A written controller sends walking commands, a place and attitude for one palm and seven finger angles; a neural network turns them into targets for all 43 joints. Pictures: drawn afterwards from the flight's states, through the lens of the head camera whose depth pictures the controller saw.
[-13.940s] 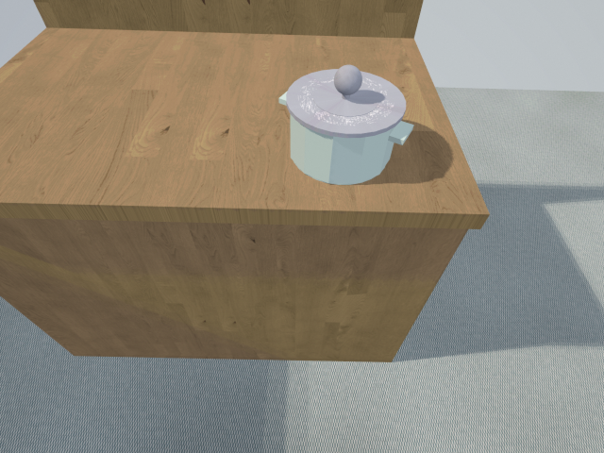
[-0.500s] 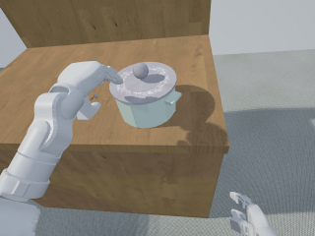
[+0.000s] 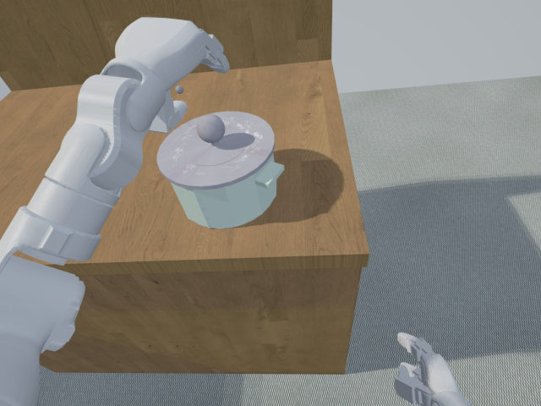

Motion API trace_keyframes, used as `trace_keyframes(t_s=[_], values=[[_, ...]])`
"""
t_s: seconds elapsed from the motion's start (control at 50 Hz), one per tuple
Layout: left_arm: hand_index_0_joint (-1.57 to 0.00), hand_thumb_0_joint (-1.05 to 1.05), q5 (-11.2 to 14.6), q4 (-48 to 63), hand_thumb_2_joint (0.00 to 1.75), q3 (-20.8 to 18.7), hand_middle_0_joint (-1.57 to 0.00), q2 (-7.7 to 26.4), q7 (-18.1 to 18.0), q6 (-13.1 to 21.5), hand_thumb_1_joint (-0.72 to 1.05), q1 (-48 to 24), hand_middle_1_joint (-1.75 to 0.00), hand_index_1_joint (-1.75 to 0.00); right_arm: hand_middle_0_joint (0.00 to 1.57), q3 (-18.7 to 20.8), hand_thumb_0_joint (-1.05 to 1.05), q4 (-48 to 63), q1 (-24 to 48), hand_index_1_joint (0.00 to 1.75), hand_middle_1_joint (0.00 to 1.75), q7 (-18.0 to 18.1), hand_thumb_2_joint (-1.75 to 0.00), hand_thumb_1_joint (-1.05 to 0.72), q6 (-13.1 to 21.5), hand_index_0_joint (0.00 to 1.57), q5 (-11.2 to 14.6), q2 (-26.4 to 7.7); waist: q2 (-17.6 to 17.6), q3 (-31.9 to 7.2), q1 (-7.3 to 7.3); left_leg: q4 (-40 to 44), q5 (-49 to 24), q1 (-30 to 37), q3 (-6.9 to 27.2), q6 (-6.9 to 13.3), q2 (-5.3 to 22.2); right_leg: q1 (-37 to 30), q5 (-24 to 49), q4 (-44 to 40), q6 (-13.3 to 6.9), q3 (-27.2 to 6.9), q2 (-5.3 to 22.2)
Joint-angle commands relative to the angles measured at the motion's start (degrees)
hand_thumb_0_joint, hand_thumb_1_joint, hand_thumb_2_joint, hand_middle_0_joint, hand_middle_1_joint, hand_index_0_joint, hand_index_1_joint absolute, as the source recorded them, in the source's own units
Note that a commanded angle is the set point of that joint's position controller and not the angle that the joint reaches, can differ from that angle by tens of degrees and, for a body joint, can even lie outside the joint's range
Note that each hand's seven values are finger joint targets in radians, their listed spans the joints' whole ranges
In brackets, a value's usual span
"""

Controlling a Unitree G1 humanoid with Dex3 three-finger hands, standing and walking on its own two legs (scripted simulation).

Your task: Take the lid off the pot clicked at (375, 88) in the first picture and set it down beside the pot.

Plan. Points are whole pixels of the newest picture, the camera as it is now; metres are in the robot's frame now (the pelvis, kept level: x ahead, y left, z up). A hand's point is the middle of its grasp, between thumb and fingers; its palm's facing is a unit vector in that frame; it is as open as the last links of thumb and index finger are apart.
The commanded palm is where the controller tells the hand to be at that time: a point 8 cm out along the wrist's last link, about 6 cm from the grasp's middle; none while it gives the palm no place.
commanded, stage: move the open hand above the knob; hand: left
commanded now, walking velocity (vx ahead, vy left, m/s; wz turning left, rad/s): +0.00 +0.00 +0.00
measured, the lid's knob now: (210, 128) +0.51 +0.12 +0.17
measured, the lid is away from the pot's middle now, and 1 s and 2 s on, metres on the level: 0.00 0.00 0.00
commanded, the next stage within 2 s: none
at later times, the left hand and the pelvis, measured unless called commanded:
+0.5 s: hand (183, 111) +0.45 +0.13 +0.24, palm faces -0.11 -0.01 -0.99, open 9.8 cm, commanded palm +0.44 +0.13 +0.32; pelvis +0.01 +0.00 +0.00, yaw +1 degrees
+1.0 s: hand (198, 71) +0.48 +0.10 +0.28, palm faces -0.02 -0.08 -1.00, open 9.8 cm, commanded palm +0.44 +0.12 +0.32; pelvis +0.01 +0.02 +0.00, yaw +0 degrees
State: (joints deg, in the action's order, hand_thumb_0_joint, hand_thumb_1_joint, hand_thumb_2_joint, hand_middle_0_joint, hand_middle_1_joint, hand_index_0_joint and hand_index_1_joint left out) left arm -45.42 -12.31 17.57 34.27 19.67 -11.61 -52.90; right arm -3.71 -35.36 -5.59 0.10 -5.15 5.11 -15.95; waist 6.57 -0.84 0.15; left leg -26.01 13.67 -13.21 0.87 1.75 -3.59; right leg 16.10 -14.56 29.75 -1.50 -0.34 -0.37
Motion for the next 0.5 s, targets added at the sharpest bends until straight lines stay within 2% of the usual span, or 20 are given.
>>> trace_keyframes(t_s=[0.0,0.02,0.04,0.06,0.08,0.1,0.14,0.16,0.18,0.2,0.24,0.26,0.3,0.32,0.34,0.38,0.4,0.44,0.46,0.48], values=[[-0.9,0.0,-0.5,-17.2,1.74,-10.5,-0.9,7.0,0.8,-5.1,-0.39,-2.0,-0.08,-0.08,0.2,1.5,0.0,10.2,5.5,0.3,0.3,-1.0,-0.9,-0.9,-1.3,0.2,0.8,-6.3,-18.0,-9.4,1.91,3.3,-9.9,-5.1,-3.9,-0.4,1.8,-7.8,15.2,-4.8,1.1,0.9,2.0],[-0.9,0.0,-0.8,-15.0,1.74,-6.2,-0.9,1.1,1.7,-5.5,-0.39,-0.1,-0.08,-0.08,0.2,1.6,0.0,12.0,7.5,0.3,0.3,-1.7,-0.9,-0.9,-1.5,0.2,1.1,-6.5,-16.8,-9.2,1.23,3.1,-9.1,-5.2,-4.2,-0.3,1.6,-6.8,14.6,-4.7,1.1,1.4,2.0],[-0.9,0.0,0.0,-12.6,1.74,-0.4,-0.9,-8.4,2.5,-6.4,-0.39,1.9,-0.08,-0.08,0.2,2.1,0.0,13.4,7.9,0.3,0.3,-2.8,-0.9,-0.9,-2.0,0.2,1.8,-6.0,-15.2,-9.2,-0.07,2.2,-10.2,-3.6,-4.2,0.1,1.4,-5.4,16.1,-4.3,0.8,2.0,1.9],[-0.9,0.0,0.0,-4.6,1.74,2.2,-0.9,-10.5,3.2,-7.4,-0.39,-2.3,-0.08,-0.08,0.2,2.3,0.0,14.3,10.1,0.3,0.3,-3.7,-0.9,-0.9,-2.6,0.2,1.9,-5.8,-13.6,-11.0,-0.48,2.4,-9.7,-2.3,-4.2,0.6,1.3,-5.1,15.5,-4.9,0.8,2.2,1.8],[-0.9,0.0,-0.7,0.0,1.74,3.2,-0.9,-9.9,3.3,-8.4,-0.39,-8.0,-0.08,-0.08,0.2,2.5,0.0,14.6,11.6,0.3,0.3,-3.9,-0.9,-0.9,-2.9,0.2,2.0,-5.4,-12.7,-12.1,-1.36,1.6,-9.4,-1.0,-3.9,1.1,1.2,-4.2,14.8,-4.7,0.8,1.9,1.8],[-0.9,0.0,-1.4,6.6,1.74,-0.1,-0.9,-4.5,3.0,-8.4,-0.39,-16.2,-0.08,-0.08,0.2,2.7,0.0,14.7,11.6,0.3,0.3,-3.7,-0.9,-0.9,-2.7,0.2,1.8,-5.2,-11.6,-17.2,-1.41,1.2,-10.6,1.2,-3.1,1.7,0.8,-6.4,15.7,-4.0,0.7,1.3,1.9],[-0.9,0.0,-2.6,18.6,1.74,-13.0,-0.9,15.1,1.1,-7.2,-0.39,-37.1,-0.08,-0.08,0.2,3.0,0.0,14.4,10.9,0.3,0.3,-2.4,-0.9,-0.9,-1.4,0.2,0.9,-5.7,-8.2,-28.1,-1.08,-0.4,-14.4,5.0,-1.6,2.7,0.0,-13.5,21.0,-1.9,0.4,-0.6,2.0],[-0.9,0.0,-4.8,23.7,1.74,-18.8,-0.9,25.1,0.1,-6.5,-0.39,-51.5,-0.08,-0.08,0.2,2.9,0.0,13.4,9.1,0.3,0.3,-1.4,-0.9,-0.9,0.6,0.2,0.4,-5.2,-2.8,-35.4,-0.87,-0.5,-17.0,7.5,-0.6,2.8,-0.7,-17.6,25.0,-0.9,0.2,-2.2,1.7],[-0.9,0.0,-5.5,20.2,1.74,-19.9,-0.9,27.2,-0.3,-6.4,-0.39,-58.0,-0.08,-0.08,0.2,2.9,0.0,11.2,7.6,0.3,0.3,-0.2,-0.9,-0.9,2.5,0.2,0.0,-4.5,-2.0,-36.9,-1.52,-1.1,-18.9,8.4,0.0,2.9,-0.9,-18.6,27.3,-0.2,0.0,-2.3,1.5],[-0.9,0.0,-5.7,14.3,1.74,-22.1,-0.9,29.4,-0.7,-6.6,-0.39,-57.6,-0.08,-0.08,0.2,2.8,0.0,8.9,5.2,0.3,0.3,0.8,-0.9,-0.9,3.7,0.2,-0.3,-4.5,-3.4,-37.0,-1.35,-0.8,-18.9,8.3,0.0,2.7,-0.5,-19.0,27.4,-0.3,0.2,-2.1,1.3],[-0.9,0.0,-4.0,3.9,1.74,-19.3,-0.9,24.1,-1.1,-6.8,-0.39,-50.4,-0.08,-0.08,0.2,2.6,0.0,7.1,2.4,0.3,0.3,1.3,-0.9,-0.9,4.0,0.2,0.0,-5.1,-3.4,-33.1,-1.58,0.1,-18.5,6.8,-0.1,2.1,-0.6,-18.6,27.4,-1.4,0.1,-1.2,1.1],[-0.9,0.0,-4.5,-3.3,1.74,-17.0,-0.9,20.8,-0.9,-7.4,-0.39,-47.6,-0.08,-0.08,0.2,2.2,0.0,5.9,2.7,0.3,0.3,1.2,-0.9,-0.9,3.9,0.2,-0.2,-4.5,-5.9,-28.9,-1.35,0.9,-16.9,4.8,-0.8,1.4,-0.5,-15.8,25.4,-1.6,0.1,-0.8,1.2],[-0.9,0.0,-3.0,-23.0,1.74,-8.9,-0.9,7.0,0.8,-9.7,-0.39,-30.1,-0.08,-0.08,0.2,2.1,0.0,4.3,2.0,0.3,0.3,0.3,-0.9,-0.9,2.0,0.2,0.2,-5.3,-13.2,-15.4,-1.67,2.5,-12.1,-2.0,-1.5,0.6,0.2,-7.7,19.5,-3.2,0.5,1.1,1.7],[-0.9,0.0,-2.8,-28.1,1.74,-4.1,-0.9,0.2,1.8,-10.4,-0.39,-24.0,-0.08,-0.08,0.2,2.1,0.0,4.6,2.1,0.3,0.3,-0.5,-0.9,-0.9,1.0,0.2,0.7,-5.7,-13.3,-10.6,-2.0,2.8,-10.1,-3.8,-2.0,0.3,0.5,-4.3,16.7,-3.7,0.5,1.9,1.6],[-0.9,0.0,-2.0,-31.8,1.74,-0.6,-0.9,-7.0,2.6,-10.7,-0.39,-17.0,-0.08,-0.08,0.2,2.7,0.0,5.6,1.7,0.3,0.3,-1.3,-0.9,-0.9,0.4,0.2,1.2,-6.2,-13.4,-8.4,-2.27,2.3,-10.7,-3.4,-2.0,0.3,0.5,-2.6,17.2,-3.9,0.3,2.5,1.5],[-0.9,0.0,-2.8,-21.9,1.74,4.6,-0.9,-12.9,4.4,-11.0,-0.39,-15.9,-0.08,-0.08,0.2,2.8,0.0,8.9,5.6,0.3,0.3,-2.8,-0.9,-0.9,-0.8,0.2,1.2,-6.2,-11.3,-12.4,-2.14,1.4,-11.3,-0.8,-2.5,0.7,0.5,-2.4,17.2,-3.6,0.3,2.5,1.5],[-0.9,0.0,-3.1,-15.9,1.74,6.4,-0.9,-14.4,4.7,-11.1,-0.39,-21.1,-0.08,-0.08,0.2,3.0,0.0,9.7,7.3,0.3,0.3,-3.1,-0.9,-0.9,-1.3,0.2,1.0,-5.7,-11.0,-15.2,-2.97,1.0,-11.7,1.1,-2.2,1.2,0.5,-2.4,17.1,-3.6,0.2,2.3,1.7],[-0.9,0.0,-2.7,-2.3,1.74,6.3,-0.9,-11.3,4.5,-9.7,-0.39,-38.4,-0.08,-0.08,0.2,3.4,0.0,10.8,8.2,0.3,0.3,-2.9,-0.9,-0.9,-1.1,0.2,1.0,-5.0,-9.7,-22.9,-4.68,0.2,-14.1,5.8,-0.5,2.4,0.1,-5.0,18.4,-3.2,-0.1,1.7,1.6],[-0.9,0.0,-4.6,4.0,1.74,-0.1,-0.9,-0.2,3.6,-8.8,-0.39,-51.0,-0.08,-0.08,0.2,3.4,0.0,10.7,7.3,0.3,0.3,-2.2,-0.9,-0.9,0.1,0.2,0.6,-4.8,-7.2,-28.9,-4.53,0.3,-13.9,7.8,-0.1,2.7,-0.3,-8.1,19.2,-3.1,0.0,0.2,1.2],[-0.9,0.0,-5.7,5.5,1.74,-3.1,-0.9,5.5,3.0,-8.3,-0.39,-62.1,-0.08,-0.08,0.2,3.5,0.0,9.6,6.0,0.3,0.3,-1.2,-0.9,-0.9,1.7,0.2,0.3,-4.6,-5.4,-31.8,-5.11,0.2,-14.8,9.3,0.5,2.9,-0.8,-10.2,20.8,-2.5,-0.2,-0.3,0.9]])
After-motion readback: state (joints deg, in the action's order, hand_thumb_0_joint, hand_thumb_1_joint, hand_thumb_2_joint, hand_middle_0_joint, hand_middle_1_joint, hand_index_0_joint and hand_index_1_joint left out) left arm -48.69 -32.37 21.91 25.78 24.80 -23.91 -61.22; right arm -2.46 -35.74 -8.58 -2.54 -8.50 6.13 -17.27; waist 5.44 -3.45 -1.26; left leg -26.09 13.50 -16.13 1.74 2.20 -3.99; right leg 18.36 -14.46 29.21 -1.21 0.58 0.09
